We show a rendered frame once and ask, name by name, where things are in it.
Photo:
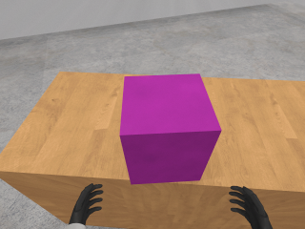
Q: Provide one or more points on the pedestal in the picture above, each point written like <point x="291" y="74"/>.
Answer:
<point x="71" y="139"/>

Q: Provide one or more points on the robot right hand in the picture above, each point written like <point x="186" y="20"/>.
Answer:
<point x="254" y="211"/>

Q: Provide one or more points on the robot left hand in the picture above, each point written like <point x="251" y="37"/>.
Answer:
<point x="81" y="211"/>

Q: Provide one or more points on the carton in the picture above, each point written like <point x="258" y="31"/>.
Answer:
<point x="168" y="127"/>

